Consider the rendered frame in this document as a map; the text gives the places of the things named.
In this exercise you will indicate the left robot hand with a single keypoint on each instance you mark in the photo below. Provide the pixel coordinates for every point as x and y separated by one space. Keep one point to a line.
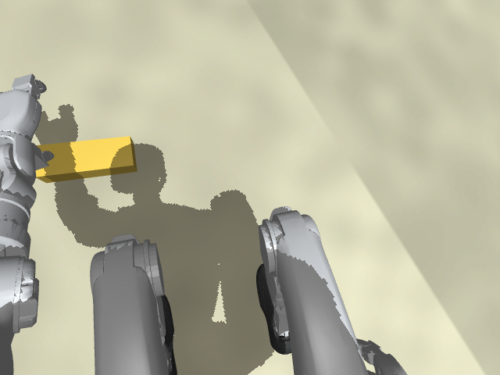
20 113

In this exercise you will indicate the left robot arm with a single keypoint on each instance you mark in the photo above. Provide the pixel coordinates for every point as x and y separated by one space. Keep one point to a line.
19 288

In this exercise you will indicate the left robot foot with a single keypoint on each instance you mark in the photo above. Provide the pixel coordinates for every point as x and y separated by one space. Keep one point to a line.
169 336

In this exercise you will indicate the right robot hand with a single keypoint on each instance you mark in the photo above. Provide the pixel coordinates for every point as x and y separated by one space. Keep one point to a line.
384 364

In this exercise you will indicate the right robot foot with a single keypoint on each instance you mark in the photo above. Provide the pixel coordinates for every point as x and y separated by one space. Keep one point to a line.
280 344

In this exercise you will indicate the carton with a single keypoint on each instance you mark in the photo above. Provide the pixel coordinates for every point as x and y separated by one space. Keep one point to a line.
92 158

